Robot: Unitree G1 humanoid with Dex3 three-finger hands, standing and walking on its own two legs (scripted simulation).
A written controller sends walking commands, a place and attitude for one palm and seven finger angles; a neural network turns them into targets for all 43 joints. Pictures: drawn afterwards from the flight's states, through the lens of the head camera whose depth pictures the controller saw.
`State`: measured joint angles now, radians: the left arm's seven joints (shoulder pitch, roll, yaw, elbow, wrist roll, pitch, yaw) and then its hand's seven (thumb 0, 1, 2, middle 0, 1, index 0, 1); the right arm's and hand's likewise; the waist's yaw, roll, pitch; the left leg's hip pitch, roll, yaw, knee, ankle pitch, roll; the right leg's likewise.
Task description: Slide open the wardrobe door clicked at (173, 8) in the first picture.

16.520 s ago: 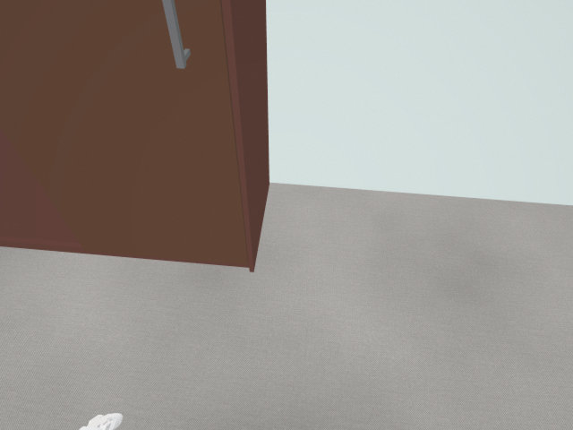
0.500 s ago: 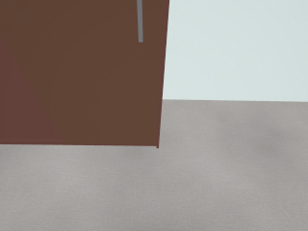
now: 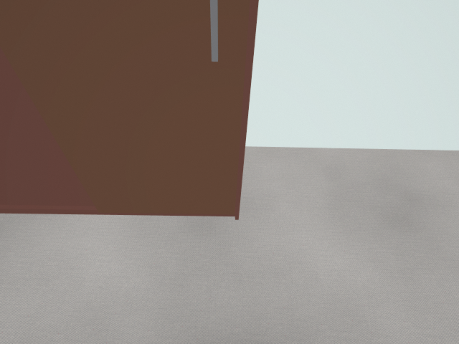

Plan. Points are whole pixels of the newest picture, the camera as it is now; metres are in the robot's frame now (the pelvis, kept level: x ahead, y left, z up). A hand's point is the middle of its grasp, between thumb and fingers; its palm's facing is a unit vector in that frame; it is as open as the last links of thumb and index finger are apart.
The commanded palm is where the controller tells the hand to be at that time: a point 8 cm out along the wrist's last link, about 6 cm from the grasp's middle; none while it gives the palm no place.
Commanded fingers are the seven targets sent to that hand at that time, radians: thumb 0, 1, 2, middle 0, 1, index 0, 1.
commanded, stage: shuffle to correct the standing spot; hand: right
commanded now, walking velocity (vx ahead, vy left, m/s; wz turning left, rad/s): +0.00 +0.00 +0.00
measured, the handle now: (214, 26) +0.79 +0.09 +0.19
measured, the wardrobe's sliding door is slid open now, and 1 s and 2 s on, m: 0.00 0.00 0.00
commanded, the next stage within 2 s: come to a stop and stand still in 1.18 s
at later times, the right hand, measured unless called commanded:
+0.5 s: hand out of the picture +0.03 -0.11 -0.18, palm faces +0.12 +0.97 -0.20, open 7.4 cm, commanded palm none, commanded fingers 0.00 -0.90 -0.90 0.20 0.30 0.20 0.30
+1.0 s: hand (271, 275) +0.31 -0.08 -0.18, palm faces +0.02 +0.99 -0.16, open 7.4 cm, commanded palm none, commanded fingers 0.00 -0.90 -0.90 0.20 0.30 0.20 0.30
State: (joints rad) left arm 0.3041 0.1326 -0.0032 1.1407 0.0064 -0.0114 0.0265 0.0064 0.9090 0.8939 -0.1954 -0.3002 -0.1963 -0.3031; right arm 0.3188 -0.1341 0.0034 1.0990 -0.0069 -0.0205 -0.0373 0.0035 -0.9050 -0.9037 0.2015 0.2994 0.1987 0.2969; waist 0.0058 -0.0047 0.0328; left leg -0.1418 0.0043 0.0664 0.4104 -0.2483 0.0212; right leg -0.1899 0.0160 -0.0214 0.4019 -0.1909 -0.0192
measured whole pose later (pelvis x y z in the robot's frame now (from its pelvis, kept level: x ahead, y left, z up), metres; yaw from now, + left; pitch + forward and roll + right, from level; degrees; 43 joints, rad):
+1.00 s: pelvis +0.27 +0.10 +0.00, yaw +3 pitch +1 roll +1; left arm 0.22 0.17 0.06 1.06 0.02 -0.06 0.04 -0.01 0.95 0.89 -0.20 -0.30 -0.20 -0.30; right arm 0.28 -0.17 -0.07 0.97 -0.03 0.01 0.02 0.01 -0.91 -0.90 0.20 0.30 0.20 0.30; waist -0.02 0.01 0.03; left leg -0.56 0.10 -0.01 1.12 -0.26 -0.01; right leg -0.25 -0.09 -0.18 0.51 -0.27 -0.02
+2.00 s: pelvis +0.40 +0.25 -0.01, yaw +1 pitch +0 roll -1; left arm 0.16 0.20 0.07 1.01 0.00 0.06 0.02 0.01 0.91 0.89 -0.19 -0.30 -0.20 -0.30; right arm 0.25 -0.15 -0.02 0.99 -0.03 0.02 -0.03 0.00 -0.90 -0.90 0.20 0.30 0.20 0.30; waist 0.00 -0.02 0.06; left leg -0.24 0.03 0.04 0.54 -0.30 0.02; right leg -0.36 0.00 -0.02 0.89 -0.49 0.02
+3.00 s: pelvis +0.39 +0.23 -0.01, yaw +2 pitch -1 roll -1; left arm 0.32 0.17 -0.01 1.07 0.01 -0.03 0.03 0.02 0.92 0.89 -0.20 -0.30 -0.20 -0.30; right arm 0.29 -0.13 0.02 1.11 -0.01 -0.02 -0.03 0.00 -0.90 -0.90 0.20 0.30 0.20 0.30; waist 0.00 -0.05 0.01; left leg -0.23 0.05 0.02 0.52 -0.27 -0.01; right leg -0.14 0.03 -0.07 0.45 -0.30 -0.03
